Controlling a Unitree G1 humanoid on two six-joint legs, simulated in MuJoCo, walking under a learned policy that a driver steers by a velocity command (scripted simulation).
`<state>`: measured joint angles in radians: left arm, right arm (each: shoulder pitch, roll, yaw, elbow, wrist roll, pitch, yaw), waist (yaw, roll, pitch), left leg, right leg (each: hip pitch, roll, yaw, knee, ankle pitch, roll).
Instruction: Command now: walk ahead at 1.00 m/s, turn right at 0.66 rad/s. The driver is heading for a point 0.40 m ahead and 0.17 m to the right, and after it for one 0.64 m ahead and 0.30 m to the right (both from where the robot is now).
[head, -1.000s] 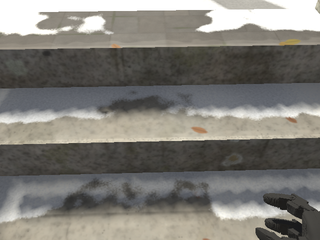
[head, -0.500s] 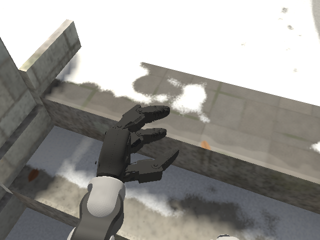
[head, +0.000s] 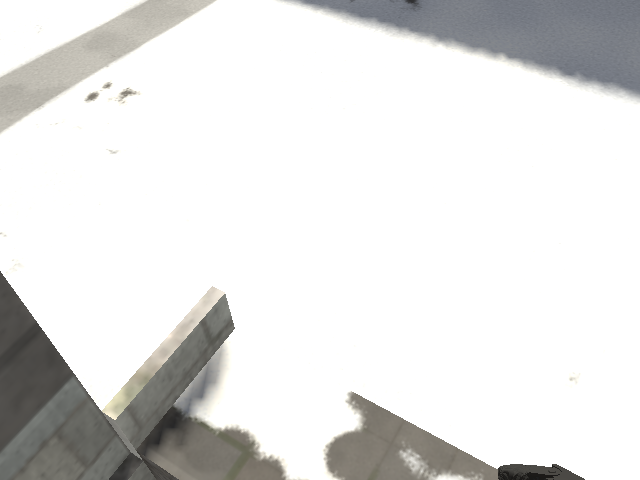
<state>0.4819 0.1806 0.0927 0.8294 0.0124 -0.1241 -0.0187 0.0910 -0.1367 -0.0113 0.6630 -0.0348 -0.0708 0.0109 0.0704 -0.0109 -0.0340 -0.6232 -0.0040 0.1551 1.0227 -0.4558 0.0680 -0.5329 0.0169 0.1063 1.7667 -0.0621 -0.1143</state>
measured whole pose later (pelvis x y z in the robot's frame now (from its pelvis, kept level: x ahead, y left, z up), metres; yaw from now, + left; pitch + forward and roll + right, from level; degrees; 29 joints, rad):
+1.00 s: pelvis +0.58 -0.14 +0.22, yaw -45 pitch +2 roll +3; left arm 0.11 0.29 -0.02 0.58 0.02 -0.07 -0.13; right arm 0.27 -0.28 0.00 0.69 0.01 -0.07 0.03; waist -0.09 -0.06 -0.03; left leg -0.40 -0.05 0.02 0.54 -0.17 0.00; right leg -0.45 -0.08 0.06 0.78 -0.28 0.15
